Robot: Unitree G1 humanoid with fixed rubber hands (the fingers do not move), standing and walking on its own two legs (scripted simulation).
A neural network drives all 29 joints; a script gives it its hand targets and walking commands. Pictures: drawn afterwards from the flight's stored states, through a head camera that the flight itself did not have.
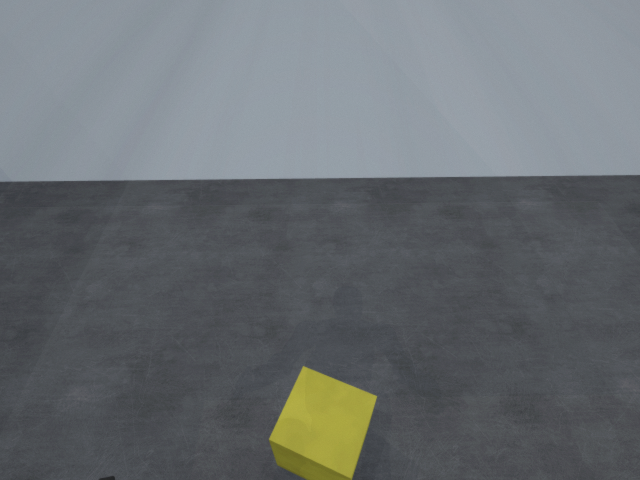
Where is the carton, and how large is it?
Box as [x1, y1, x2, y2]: [269, 366, 376, 479]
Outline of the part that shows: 303,366 269,438 276,462 278,465 306,479 351,479 376,396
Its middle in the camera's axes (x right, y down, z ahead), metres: +0.01 +0.53 +1.05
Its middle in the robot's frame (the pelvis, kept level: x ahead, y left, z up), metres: +0.38 +0.01 -0.66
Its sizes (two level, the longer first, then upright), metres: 0.210 0.200 0.250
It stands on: the floor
